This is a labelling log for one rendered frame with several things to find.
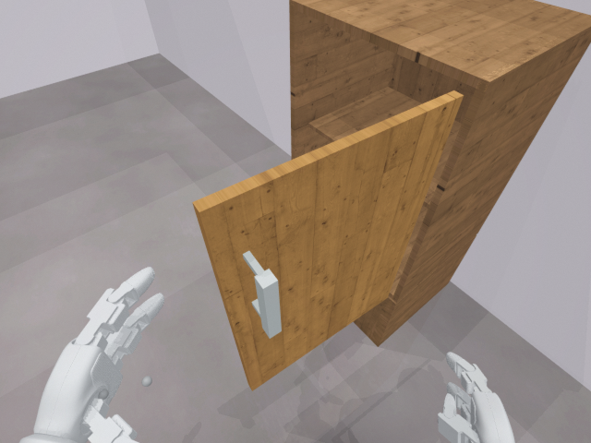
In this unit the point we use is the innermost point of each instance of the robot right hand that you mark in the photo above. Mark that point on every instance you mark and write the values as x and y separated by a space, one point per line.
483 418

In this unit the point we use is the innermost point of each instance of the handle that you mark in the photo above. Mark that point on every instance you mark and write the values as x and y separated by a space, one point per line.
268 303

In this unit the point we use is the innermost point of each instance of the cupboard door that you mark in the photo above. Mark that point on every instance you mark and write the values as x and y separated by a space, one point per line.
332 225

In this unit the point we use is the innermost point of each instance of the robot left hand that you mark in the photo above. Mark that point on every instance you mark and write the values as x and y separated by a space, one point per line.
69 406

